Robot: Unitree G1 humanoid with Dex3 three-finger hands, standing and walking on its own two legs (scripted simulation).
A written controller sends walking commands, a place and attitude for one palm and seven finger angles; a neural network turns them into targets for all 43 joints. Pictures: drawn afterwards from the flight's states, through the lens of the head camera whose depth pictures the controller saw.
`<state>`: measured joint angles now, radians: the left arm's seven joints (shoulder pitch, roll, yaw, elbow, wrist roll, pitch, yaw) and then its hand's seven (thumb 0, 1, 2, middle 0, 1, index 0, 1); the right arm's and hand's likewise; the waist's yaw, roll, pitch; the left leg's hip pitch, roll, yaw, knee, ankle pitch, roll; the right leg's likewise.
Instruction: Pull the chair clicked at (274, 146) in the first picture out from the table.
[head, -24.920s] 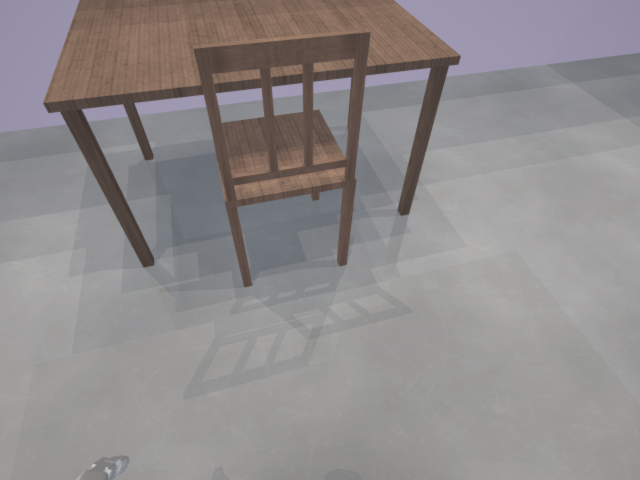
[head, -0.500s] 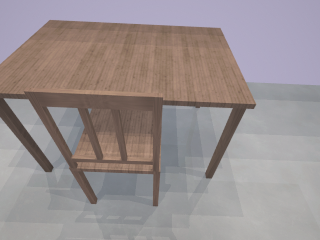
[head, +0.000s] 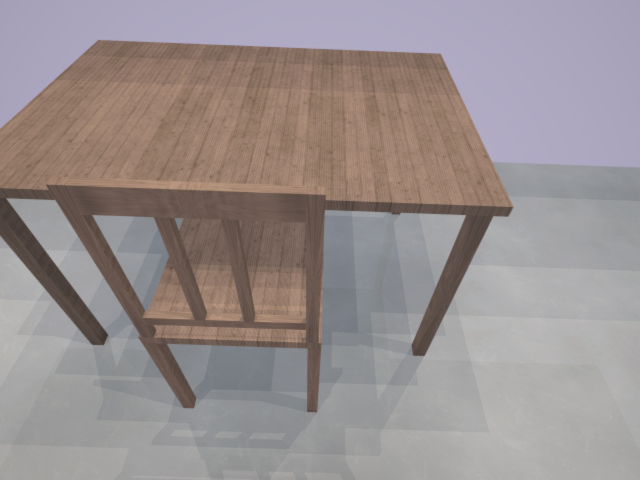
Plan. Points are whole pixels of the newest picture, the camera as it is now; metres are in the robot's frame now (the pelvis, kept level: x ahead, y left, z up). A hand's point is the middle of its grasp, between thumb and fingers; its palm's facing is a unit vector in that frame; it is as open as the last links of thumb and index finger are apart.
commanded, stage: look again from close up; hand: left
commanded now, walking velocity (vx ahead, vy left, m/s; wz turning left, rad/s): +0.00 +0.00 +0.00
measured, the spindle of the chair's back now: (184, 272) +0.47 +0.28 -0.10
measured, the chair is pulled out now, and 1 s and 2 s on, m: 0.00 0.00 0.00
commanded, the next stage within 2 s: raise the hand toward the chair's back in 0.36 s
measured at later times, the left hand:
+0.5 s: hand out of the picture -0.03 +0.15 -0.17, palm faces +0.10 -0.98 -0.16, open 7.4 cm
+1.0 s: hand out of the picture +0.11 +0.17 -0.09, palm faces +0.17 -0.98 -0.05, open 10.2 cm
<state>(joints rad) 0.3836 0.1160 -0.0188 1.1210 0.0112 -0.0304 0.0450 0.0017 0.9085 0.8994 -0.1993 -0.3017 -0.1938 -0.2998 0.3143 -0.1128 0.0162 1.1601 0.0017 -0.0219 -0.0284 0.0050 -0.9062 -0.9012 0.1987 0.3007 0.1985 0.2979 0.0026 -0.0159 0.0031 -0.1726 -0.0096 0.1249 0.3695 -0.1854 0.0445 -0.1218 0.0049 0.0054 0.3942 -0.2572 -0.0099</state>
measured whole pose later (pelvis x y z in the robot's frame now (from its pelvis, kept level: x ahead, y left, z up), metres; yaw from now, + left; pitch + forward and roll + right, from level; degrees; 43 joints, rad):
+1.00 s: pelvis -0.05 -0.03 -0.11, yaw +5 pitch +13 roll -1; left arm 0.52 0.21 0.06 0.00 -0.17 -0.45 -0.14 0.01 0.47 0.71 -0.16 -0.24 -0.16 -0.23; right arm 0.11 -0.25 -0.03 0.45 0.00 -0.20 0.01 0.01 -0.90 -0.90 0.20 0.30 0.20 0.30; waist 0.06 -0.03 -0.13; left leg -0.97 0.02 0.01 1.21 -0.46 0.02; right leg -0.86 0.00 -0.12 1.21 -0.58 -0.06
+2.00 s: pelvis -0.03 +0.00 -0.09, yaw +5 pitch +14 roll -4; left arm 0.33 0.28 0.18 0.01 -0.27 -0.34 -0.29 -0.01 -0.49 0.30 -0.06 -0.08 -0.06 -0.08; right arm 0.21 -0.22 0.05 0.54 0.02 -0.21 -0.05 0.01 -0.90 -0.90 0.20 0.30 0.20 0.30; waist 0.00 0.03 -0.13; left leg -0.92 0.02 0.01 1.12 -0.45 0.05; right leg -0.78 0.00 -0.12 1.07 -0.53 -0.02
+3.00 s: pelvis -0.04 +0.00 -0.09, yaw +4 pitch +15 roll -3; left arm 0.16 0.27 0.18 0.14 -0.26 -0.36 -0.29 -0.01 -0.50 0.30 -0.06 -0.08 -0.06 -0.08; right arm 0.23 -0.25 0.03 0.57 0.02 -0.22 -0.04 0.01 -0.90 -0.90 0.20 0.30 0.20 0.30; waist -0.03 0.03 -0.13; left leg -0.96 0.02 0.01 1.14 -0.45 0.05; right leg -0.83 0.01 -0.12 1.10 -0.54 -0.03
